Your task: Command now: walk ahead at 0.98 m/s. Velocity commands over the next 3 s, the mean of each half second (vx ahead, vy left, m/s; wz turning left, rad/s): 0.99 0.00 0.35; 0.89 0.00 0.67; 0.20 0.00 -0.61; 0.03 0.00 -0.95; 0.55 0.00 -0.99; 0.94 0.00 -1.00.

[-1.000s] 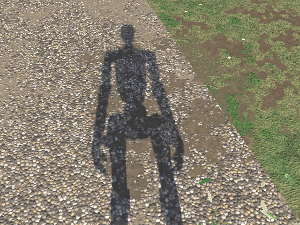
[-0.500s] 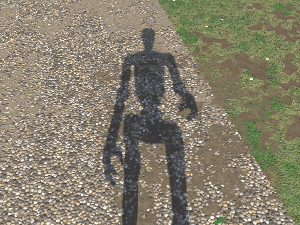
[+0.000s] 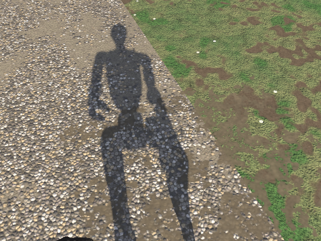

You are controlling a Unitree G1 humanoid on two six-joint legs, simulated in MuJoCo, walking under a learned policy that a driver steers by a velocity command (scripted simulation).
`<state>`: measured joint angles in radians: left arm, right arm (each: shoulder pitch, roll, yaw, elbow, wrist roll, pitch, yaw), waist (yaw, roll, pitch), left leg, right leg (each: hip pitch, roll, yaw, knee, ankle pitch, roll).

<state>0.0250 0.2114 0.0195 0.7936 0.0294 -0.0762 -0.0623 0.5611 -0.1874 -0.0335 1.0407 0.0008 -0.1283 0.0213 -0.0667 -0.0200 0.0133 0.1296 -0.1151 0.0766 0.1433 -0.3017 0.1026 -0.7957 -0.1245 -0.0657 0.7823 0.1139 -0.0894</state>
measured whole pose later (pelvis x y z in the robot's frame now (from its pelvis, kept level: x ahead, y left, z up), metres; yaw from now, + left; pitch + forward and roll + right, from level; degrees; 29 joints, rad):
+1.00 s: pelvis +0.95 +0.13 -0.01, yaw +33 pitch +2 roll +0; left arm -0.04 0.24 -0.02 0.64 0.00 -0.12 -0.03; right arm 0.47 -0.27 -0.06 0.91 0.01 -0.08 -0.02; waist -0.12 -0.03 0.06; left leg 0.13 -0.15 -0.17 0.36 -0.43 0.14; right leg -0.60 0.00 -0.03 0.45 0.22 -0.06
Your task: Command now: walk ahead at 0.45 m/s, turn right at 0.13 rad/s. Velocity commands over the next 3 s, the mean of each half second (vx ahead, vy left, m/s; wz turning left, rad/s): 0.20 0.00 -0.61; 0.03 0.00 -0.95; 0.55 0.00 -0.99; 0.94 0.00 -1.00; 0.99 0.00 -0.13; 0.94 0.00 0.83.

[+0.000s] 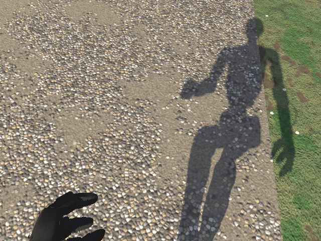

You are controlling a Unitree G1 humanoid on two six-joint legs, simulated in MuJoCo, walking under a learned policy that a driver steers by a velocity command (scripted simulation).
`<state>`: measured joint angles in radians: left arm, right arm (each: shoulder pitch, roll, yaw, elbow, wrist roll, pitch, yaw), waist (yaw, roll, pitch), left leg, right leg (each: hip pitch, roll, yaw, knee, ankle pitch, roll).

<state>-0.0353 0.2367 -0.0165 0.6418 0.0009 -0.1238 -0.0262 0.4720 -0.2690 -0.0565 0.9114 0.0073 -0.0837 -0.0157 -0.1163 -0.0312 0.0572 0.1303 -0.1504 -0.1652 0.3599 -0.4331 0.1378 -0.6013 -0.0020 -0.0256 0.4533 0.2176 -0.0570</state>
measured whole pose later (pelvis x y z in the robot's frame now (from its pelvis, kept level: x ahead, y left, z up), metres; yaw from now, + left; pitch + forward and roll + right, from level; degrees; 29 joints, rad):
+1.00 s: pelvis +0.23 -0.04 +0.01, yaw -52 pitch +2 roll +2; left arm 0.16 0.31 0.09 0.56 -0.03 0.08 -0.01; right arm 0.14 -0.32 -0.10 0.71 0.01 0.00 -0.01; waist -0.02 0.01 0.05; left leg -0.31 0.16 0.23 0.62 -0.33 -0.06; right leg -0.35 -0.05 -0.04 0.61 -0.30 -0.01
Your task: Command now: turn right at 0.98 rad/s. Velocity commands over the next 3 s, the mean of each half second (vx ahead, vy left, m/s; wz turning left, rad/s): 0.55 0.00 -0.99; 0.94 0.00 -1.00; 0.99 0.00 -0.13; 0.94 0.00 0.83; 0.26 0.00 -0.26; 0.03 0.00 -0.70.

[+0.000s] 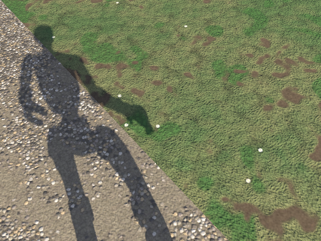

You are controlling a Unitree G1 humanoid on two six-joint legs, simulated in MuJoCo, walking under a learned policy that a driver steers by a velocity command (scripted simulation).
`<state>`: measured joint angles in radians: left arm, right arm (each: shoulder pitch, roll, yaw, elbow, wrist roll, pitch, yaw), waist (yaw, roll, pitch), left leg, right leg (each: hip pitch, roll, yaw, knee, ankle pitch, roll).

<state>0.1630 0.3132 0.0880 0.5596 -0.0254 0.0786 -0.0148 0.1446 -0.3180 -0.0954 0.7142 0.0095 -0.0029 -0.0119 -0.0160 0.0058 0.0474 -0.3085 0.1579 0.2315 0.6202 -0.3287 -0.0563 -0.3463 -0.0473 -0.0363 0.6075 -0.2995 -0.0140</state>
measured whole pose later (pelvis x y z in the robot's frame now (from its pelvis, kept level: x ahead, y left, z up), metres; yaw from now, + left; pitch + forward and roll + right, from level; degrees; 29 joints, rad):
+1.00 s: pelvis +0.43 -0.26 -0.02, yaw -56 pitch +0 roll -1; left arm 0.22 0.34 0.06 0.73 0.02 0.01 -0.03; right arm 0.37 -0.23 -0.01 0.79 -0.04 -0.07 0.00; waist -0.04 -0.04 0.07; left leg -0.26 0.08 -0.01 1.41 -0.34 -0.03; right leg -0.38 0.20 -0.09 0.69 -0.30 -0.21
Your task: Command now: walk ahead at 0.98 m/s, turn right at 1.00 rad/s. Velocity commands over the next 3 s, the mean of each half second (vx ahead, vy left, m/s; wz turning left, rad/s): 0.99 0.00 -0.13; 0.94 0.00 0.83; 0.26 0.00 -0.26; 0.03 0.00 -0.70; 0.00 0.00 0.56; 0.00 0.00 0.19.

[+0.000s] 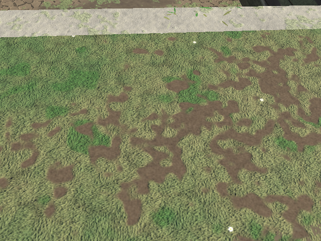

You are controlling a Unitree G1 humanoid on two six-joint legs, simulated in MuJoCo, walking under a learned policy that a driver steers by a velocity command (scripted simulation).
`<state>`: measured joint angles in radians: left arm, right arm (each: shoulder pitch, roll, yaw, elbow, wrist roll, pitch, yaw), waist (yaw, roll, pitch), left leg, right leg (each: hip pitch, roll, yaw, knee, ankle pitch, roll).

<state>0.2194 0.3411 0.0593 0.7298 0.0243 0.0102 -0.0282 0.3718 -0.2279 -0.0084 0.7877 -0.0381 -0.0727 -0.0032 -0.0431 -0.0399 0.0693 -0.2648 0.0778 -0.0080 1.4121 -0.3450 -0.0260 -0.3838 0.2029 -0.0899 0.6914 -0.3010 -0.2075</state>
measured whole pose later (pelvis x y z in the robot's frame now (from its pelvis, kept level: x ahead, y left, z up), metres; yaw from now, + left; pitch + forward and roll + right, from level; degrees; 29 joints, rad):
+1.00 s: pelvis +0.96 +0.05 +0.03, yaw +24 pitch +2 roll -2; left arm 0.43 0.34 0.06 0.86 0.02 -0.10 0.01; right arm 0.06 -0.38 -0.07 0.63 -0.03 0.00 0.06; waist 0.06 0.05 0.02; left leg -0.74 0.04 0.05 1.05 -0.18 0.07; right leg -0.02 -0.02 -0.17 0.33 -0.34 0.04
